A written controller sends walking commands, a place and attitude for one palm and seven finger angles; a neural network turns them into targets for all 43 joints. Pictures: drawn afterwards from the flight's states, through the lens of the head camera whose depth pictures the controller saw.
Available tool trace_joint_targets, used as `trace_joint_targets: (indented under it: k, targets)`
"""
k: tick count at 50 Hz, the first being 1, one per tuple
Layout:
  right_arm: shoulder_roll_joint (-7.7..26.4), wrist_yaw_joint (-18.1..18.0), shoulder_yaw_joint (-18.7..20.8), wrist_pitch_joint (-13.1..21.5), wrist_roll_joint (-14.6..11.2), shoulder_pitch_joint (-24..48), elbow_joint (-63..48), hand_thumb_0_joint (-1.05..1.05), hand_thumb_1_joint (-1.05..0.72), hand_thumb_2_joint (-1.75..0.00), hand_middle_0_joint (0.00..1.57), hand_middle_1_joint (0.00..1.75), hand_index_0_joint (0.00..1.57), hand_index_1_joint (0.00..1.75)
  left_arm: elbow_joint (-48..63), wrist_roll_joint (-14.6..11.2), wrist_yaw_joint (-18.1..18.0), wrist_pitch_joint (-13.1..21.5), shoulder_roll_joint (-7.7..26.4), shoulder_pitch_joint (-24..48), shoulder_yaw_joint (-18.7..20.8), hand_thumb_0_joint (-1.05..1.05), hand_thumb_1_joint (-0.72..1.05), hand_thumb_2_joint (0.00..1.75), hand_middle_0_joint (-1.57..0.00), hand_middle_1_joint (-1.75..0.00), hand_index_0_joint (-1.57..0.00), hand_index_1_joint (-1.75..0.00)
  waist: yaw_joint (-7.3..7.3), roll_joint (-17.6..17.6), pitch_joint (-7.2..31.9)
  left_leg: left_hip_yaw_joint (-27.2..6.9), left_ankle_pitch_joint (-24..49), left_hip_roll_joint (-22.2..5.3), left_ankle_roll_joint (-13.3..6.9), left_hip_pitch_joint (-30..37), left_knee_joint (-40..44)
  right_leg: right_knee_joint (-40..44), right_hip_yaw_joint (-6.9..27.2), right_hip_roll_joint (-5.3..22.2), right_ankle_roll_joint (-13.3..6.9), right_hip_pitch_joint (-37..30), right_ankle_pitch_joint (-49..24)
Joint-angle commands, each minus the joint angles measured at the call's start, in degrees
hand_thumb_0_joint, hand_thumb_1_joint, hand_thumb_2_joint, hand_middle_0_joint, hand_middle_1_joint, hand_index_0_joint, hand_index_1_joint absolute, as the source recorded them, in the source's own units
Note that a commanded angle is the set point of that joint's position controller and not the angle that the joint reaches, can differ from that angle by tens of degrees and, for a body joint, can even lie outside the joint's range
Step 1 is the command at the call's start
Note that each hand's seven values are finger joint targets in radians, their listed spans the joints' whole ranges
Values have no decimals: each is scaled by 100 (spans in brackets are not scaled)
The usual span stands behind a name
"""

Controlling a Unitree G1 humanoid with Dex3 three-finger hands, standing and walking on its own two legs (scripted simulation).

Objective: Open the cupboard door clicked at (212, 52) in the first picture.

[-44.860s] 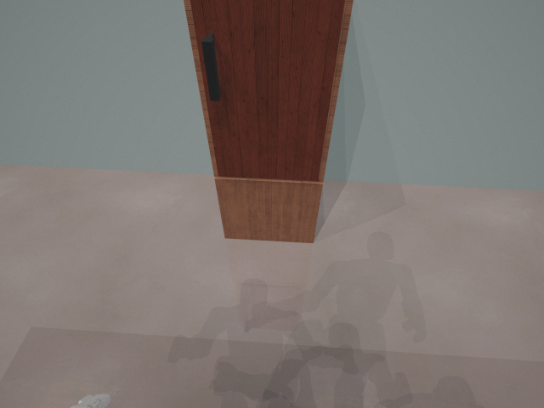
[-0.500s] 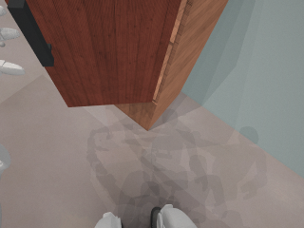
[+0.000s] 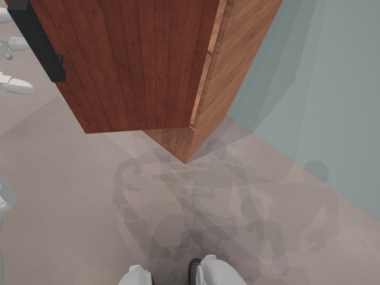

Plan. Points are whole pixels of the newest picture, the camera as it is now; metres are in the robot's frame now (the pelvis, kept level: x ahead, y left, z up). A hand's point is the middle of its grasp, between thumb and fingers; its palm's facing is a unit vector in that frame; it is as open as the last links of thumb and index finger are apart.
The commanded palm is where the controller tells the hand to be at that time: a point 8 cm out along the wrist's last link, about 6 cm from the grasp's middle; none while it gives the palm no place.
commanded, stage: slide the fingers in behind the handle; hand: left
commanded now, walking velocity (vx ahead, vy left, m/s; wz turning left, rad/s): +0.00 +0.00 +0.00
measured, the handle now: (43, 38) +0.57 +0.23 +0.11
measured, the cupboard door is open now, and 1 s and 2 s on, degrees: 46 45 45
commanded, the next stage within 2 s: close the thumb around the handle in 1.34 s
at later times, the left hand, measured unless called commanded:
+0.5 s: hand (28, 54) +0.53 +0.25 +0.11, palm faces +0.01 -1.00 +0.00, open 14.0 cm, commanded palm +0.51 +0.28 +0.11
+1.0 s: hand (54, 54) +0.53 +0.20 +0.12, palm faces +0.04 -1.00 -0.01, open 14.0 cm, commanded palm +0.50 +0.25 +0.11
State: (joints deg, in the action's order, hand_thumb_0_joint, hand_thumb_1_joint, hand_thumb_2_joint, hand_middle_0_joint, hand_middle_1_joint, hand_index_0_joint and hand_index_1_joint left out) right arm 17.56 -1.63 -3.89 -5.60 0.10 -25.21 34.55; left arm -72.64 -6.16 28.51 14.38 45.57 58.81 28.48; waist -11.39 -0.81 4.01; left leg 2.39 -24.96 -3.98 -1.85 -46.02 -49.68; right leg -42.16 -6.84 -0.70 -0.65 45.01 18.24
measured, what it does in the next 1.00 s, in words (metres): stands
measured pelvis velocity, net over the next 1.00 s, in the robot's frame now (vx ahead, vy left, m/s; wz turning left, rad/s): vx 0.00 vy -0.01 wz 0.00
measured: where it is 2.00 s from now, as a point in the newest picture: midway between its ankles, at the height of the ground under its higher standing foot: outside the picture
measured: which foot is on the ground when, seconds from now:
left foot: down 0.00-1.00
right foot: down 0.00-1.00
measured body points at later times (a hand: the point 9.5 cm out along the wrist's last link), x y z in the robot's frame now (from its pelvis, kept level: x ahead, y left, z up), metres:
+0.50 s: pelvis +0.00 +0.00 +0.00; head +0.14 +0.03 +0.43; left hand +0.52 +0.30 +0.12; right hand -0.03 -0.26 -0.10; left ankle -0.02 +0.09 -0.70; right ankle +0.01 -0.12 -0.70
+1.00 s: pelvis +0.00 -0.01 +0.00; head +0.13 +0.01 +0.44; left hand +0.52 +0.26 +0.12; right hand -0.02 -0.27 -0.11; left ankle -0.02 +0.09 -0.70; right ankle +0.01 -0.12 -0.70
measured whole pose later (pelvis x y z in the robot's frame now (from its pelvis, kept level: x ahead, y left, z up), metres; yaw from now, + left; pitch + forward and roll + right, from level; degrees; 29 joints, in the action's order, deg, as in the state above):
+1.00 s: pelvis +0.00 -0.01 +0.00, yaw +0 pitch +20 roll -3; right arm 16.0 0.2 -2.5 -3.3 0.8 -25.1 35.7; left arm -69.6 -5.1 16.2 17.2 34.3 56.7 24.9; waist -10.5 -2.0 4.5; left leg 3.2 -24.6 -3.6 -1.4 -42.9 -47.8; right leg -42.3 -5.8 -0.5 -1.0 43.1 18.8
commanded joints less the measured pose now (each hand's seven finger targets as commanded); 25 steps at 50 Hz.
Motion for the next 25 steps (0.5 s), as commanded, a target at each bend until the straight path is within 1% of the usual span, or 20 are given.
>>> trace_joint_targets:
  k: [1, 2, 3, 5, 7, 9, 10, 11, 12, 13, 14, 16, 17, 18, 20, 21, 22, 23, 24, 25]
  targets:
    - [1072, -84, 374, 70, 6, -1100, -216, 0, -90, -90, 20, 30, 20, 30, 1207, -16, -217, 359, 1797, 2373, 187, 0, -50, 30, -30, -120, -30, -120, -18, -1037, 2519, -457, 2562, 167, -5, 1615, 447, 185, 484, -235, -16, -1360, -1944]
    - [1072, -97, 370, 78, 6, -1101, -223, 0, -90, -90, 20, 30, 20, 30, 1258, -21, -258, 410, 1837, 2475, 232, 0, -50, 30, -30, -120, -30, -120, -25, -1044, 2507, -462, 2549, 170, -13, 1615, 453, 168, 486, -239, -38, -1381, -1949]
    - [1085, -97, 382, 80, 5, -1109, -217, 0, -90, -90, 20, 30, 20, 30, 1249, 7, -292, 423, 1981, 2472, 326, 0, -50, 30, -30, -120, -30, -120, -17, -1029, 2650, -441, 2503, 166, -22, 1611, 437, 172, 513, -235, -11, -1444, -1948]
    - [1072, -93, 386, 101, 5, -1115, -243, 0, -90, -90, 20, 30, 20, 30, 1364, 43, -326, 467, 2016, 2473, 334, 0, -50, 30, -30, -120, -30, -120, 37, -1174, 2763, -446, 2616, 170, -5, 1688, 438, 149, 524, -228, -21, -1511, -2031]
    - [1051, -77, 396, 117, 10, -1138, -244, 0, -90, -90, 20, 30, 20, 30, 1459, 27, -328, 509, 1694, 2456, 133, 0, -50, 30, -30, -120, -30, -120, 7, -1403, 2837, -487, 2869, 153, 31, 2024, 439, 129, 463, -252, -52, -1267, -1997]
    - [1060, -71, 412, 116, 18, -1154, -186, 0, -90, -90, 20, 30, 20, 30, 1363, -9, -342, 484, 1529, 2475, 65, 0, -50, 30, -30, -120, -30, -120, -33, -1251, 2770, -549, 2847, 115, 58, 2138, 453, 176, 420, -264, -27, -1109, -1837]
    - [1065, -66, 411, 129, 10, -1148, -168, 0, -90, -90, 20, 30, 20, 30, 1261, -47, -332, 439, 1360, 2453, -40, 0, -50, 30, -30, -120, -30, -120, -88, -1170, 2635, -540, 2726, 110, 46, 2086, 479, 212, 407, -268, -22, -1034, -1744]
    - [1087, -75, 417, 135, 22, -1175, -144, 0, -90, -90, 20, 30, 20, 30, 1221, -60, -346, 417, 1512, 2456, 109, 0, -50, 30, -30, -120, -30, -120, -64, -993, 2626, -539, 2704, 109, 28, 1980, 481, 209, 416, -263, -20, -1147, -1799]
    - [1098, -81, 405, 138, 21, -1199, -166, 0, -90, -90, 20, 30, 20, 30, 1187, -85, -365, 417, 1532, 2400, 157, 0, -50, 30, -30, -120, -30, -120, -40, -961, 2652, -535, 2738, 135, 10, 1939, 481, 188, 429, -270, -38, -1204, -1871]
    - [1065, -73, 406, 146, 19, -1166, -141, 0, -90, -90, 20, 30, 20, 30, 1383, -48, -374, 427, 1400, 2641, -15, 0, -50, 30, -30, -120, -30, -120, -80, -1265, 2743, -535, 2836, 130, 42, 2078, 485, 186, 437, -247, -26, -1143, -1912]
    - [1055, -54, 432, 154, 39, -1216, -125, 0, -90, -90, 20, 30, 20, 30, 1409, -25, -404, 435, 1352, 2567, 10, 0, -50, 30, -30, -120, -30, -120, -40, -1271, 2817, -549, 2917, 125, 56, 2194, 468, 187, 413, -254, -33, -1102, -1893]
    - [1040, -34, 430, 156, 44, -1202, -96, 0, -90, -90, 20, 30, 20, 30, 1313, -19, -468, 425, 1118, 2449, -134, 0, -50, 30, -30, -120, -30, -120, -84, -1148, 2594, -559, 2921, 104, 60, 2195, 480, 217, 383, -271, -31, -954, -1810]
    - [1045, -43, 436, 160, 50, -1242, -75, 0, -90, -90, 20, 30, 20, 30, 1354, -59, -496, 465, 1118, 2540, -93, 0, -50, 30, -30, -120, -30, -120, -125, -976, 2607, -578, 2995, 106, 38, 2190, 468, 210, 386, -277, -37, -1029, -1914]
    - [1053, -44, 448, 156, 48, -1233, -73, 0, -90, -90, 20, 30, 20, 30, 1358, -48, -520, 466, 1220, 2515, -9, 0, -50, 30, -30, -120, -30, -120, -83, -990, 2687, -568, 2958, 105, 50, 2161, 481, 205, 395, -268, -22, -1087, -1918]
    - [1020, -25, 443, 176, 51, -1209, -47, 0, -90, -90, 20, 30, 20, 30, 1362, -36, -540, 464, 973, 2599, -202, 0, -50, 30, -30, -120, -30, -120, -125, -1131, 2599, -561, 2925, 114, 58, 2187, 489, 210, 390, -259, -31, -1009, -1891]
    - [1026, -23, 448, 178, 54, -1219, -55, 0, -90, -90, 20, 30, 20, 30, 1335, -20, -568, 465, 1010, 2524, -158, 0, -50, 30, -30, -120, -30, -120, -84, -1056, 2576, -563, 2893, 119, 55, 2145, 488, 210, 394, -260, -31, -1034, -1857]
    - [1014, -25, 450, 195, 63, -1225, -41, 0, -90, -90, 20, 30, 20, 30, 1530, -37, -590, 527, 857, 2709, -277, 0, -50, 30, -30, -120, -30, -120, -129, -1285, 2670, -609, 3141, 112, 84, 2384, 480, 181, 373, -264, -53, -921, -1900]
    - [1012, -6, 469, 195, 76, -1239, -20, 0, -90, -90, 20, 30, 20, 30, 1515, -20, -620, 536, 924, 2618, -165, 0, -50, 30, -30, -120, -30, -120, -50, -1319, 2806, -625, 3218, 95, 117, 2489, 460, 177, 361, -265, -47, -896, -1862]
    - [998, 5, 461, 194, 76, -1227, -15, 0, -90, -90, 20, 30, 20, 30, 1458, -38, -635, 530, 808, 2571, -236, 0, -50, 30, -30, -120, -30, -120, -83, -1261, 2753, -603, 3236, 97, 110, 2461, 450, 178, 365, -269, -45, -918, -1920]
    - [1006, 10, 465, 195, 71, -1228, -10, 0, -90, -90, 20, 30, 20, 30, 1335, -46, -657, 509, 842, 2462, -173, 0, -50, 30, -30, -120, -30, -120, -71, -1030, 2622, -617, 3150, 91, 102, 2346, 469, 191, 347, -274, -39, -935, -1879]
